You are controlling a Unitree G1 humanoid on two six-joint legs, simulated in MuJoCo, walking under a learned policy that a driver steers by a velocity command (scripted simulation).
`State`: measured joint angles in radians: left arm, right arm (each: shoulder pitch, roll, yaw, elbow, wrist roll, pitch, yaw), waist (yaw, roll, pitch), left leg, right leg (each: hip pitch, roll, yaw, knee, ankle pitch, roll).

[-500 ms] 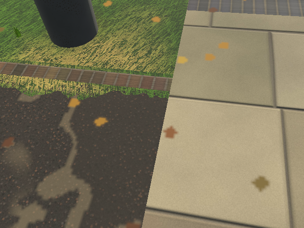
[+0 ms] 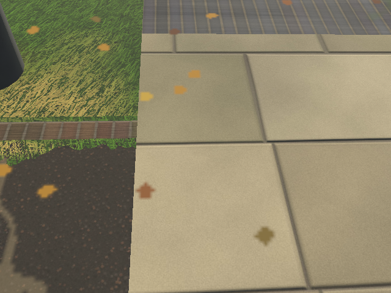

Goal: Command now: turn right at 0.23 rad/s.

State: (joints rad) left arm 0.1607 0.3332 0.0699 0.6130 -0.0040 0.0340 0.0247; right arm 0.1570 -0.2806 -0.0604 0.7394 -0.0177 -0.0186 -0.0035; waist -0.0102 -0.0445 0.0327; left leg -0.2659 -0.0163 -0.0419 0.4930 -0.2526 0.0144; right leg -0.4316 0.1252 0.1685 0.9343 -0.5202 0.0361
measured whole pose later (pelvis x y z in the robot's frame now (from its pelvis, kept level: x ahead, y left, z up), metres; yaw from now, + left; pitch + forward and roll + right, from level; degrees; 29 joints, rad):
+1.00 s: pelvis +0.19 +0.03 +0.00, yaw -1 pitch -1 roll +1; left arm 0.19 0.26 0.03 0.72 0.01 0.02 0.04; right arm 0.18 -0.25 0.00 0.81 -0.02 -0.03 0.03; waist -0.02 -0.01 0.03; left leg -0.20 -0.06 0.05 0.46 -0.26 0.05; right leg -0.27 -0.06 0.05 0.50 -0.22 0.05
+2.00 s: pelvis +0.22 +0.04 +0.00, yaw -1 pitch -2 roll +0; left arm 0.21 0.24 0.04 1.08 0.00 0.01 0.06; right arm 0.23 -0.24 0.00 1.03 0.00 0.00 -0.02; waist -0.01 -0.01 0.03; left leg -0.14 -0.05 0.04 0.44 -0.28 0.06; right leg -0.20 -0.04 0.04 0.46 -0.25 0.05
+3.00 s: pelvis +0.65 -0.01 +0.00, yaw -1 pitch +0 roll +1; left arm 0.24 0.26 0.05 0.99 -0.03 -0.10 0.01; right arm 0.20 -0.24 -0.06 0.94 0.00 -0.10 0.04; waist -0.01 -0.03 0.05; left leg -0.27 -0.07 0.08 0.39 -0.13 0.08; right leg -0.45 -0.08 0.04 1.20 -0.33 -0.06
